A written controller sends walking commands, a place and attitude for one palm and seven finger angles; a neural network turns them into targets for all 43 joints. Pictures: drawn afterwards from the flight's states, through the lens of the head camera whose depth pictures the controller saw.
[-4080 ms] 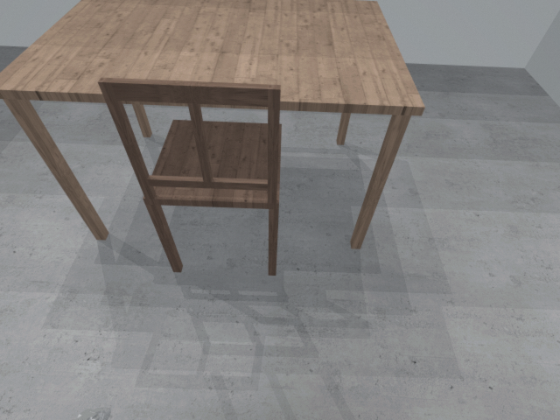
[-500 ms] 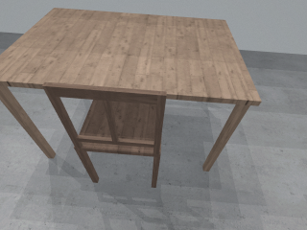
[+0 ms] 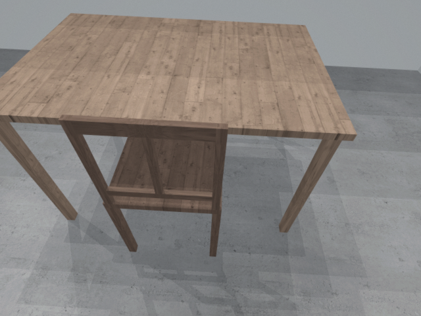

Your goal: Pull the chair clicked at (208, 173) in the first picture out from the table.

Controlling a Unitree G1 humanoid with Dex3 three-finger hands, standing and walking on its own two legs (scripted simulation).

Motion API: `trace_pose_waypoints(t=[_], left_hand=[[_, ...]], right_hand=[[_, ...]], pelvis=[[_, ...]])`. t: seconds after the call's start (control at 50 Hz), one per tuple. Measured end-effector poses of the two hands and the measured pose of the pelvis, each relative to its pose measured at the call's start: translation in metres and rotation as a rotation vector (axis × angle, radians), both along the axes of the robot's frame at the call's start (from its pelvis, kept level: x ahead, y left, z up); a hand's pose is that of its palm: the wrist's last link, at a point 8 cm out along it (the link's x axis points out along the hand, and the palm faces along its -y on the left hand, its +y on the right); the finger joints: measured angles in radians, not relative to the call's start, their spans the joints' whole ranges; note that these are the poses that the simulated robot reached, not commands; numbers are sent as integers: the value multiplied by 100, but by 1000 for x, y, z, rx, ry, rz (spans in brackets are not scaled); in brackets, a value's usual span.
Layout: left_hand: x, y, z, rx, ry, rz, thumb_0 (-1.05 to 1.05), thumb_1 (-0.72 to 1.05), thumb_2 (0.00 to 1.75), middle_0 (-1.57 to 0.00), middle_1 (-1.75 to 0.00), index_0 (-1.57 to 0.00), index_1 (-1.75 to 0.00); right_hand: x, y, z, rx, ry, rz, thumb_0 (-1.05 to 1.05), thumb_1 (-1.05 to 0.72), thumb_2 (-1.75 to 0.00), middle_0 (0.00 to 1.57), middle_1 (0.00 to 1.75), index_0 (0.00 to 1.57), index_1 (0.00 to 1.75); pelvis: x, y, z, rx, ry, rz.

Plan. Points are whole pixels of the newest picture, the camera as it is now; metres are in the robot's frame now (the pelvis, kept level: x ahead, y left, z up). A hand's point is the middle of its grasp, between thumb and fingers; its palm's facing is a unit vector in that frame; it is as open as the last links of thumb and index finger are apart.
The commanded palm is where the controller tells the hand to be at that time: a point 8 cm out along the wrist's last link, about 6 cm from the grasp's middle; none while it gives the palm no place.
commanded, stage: look again from close up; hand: left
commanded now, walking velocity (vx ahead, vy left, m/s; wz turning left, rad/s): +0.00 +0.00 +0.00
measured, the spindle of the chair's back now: (154, 167) +0.52 +0.20 -0.11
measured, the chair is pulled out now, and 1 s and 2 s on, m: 0.00 0.00 0.00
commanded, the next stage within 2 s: shuffle to correct the standing spot in 0.98 s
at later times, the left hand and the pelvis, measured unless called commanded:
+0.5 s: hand out of the picture +0.00 +0.17 -0.18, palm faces +0.01 -0.98 -0.20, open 7.3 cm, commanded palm none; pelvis -0.03 -0.01 +0.00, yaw -1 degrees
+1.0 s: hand out of the picture -0.05 +0.17 -0.18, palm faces +0.00 -0.98 -0.18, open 7.4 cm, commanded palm none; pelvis -0.04 +0.00 +0.00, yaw -1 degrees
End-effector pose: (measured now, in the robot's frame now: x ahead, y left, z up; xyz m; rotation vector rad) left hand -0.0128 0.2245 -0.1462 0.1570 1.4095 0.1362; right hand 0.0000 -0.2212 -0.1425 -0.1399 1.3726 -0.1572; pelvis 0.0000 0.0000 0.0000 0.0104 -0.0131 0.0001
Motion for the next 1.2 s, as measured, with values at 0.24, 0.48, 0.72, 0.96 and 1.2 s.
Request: trace_pose_waypoints(t=[0.24,0.48,0.72,0.96,1.2], left_hand=[[23,2,-1,40,-127,-8,0,91,90,-20,-30,-20,-29],[11,-5,-1,9,-137,-17,0,91,90,-20,-30,-20,-30],[-33,0,0,8,-17,-1,0,91,90,-20,-30,-20,-30],[-45,-8,1,-1,29,8,0,91,90,-20,-30,-20,-30],[-24,-18,-2,-25,-16,-2,0,91,90,-20,-30,-20,-30]], right_hand=[[30,-19,-2,-26,-120,13,1,-91,-90,19,30,20,30],[21,-17,3,-22,-134,20,0,-92,-90,20,30,20,30],[-36,-3,-3,6,15,-16,0,-91,-90,19,30,20,30],[-59,12,-9,45,77,-50,1,-91,-90,19,30,20,30],[-47,12,-9,45,48,-54,1,-91,-90,19,30,20,30]], pelvis=[[-8,-8,-8,-18,-23,0],[-26,-7,-5,-17,-34,-9],[-36,-1,-2,-14,-25,-13],[-36,1,-2,-10,-19,-21],[-29,0,-2,-12,-16,-29]])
